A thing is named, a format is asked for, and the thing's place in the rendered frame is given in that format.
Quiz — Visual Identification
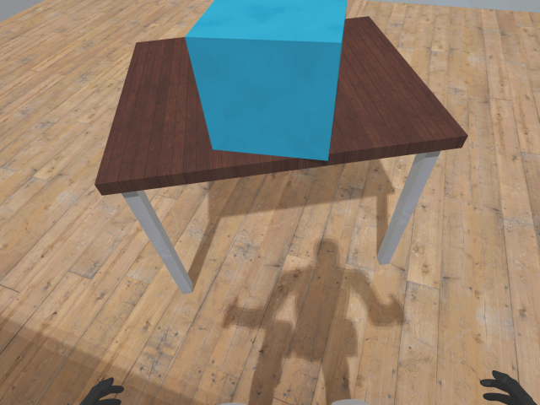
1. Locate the table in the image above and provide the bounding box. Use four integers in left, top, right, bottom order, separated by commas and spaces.
94, 16, 468, 294

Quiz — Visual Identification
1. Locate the left robot hand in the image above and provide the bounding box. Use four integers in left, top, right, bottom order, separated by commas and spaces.
79, 377, 124, 405

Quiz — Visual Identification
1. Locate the right robot hand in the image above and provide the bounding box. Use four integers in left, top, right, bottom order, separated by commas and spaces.
480, 370, 537, 405

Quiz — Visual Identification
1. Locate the carton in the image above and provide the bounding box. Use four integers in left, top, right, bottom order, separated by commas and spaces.
185, 0, 348, 161

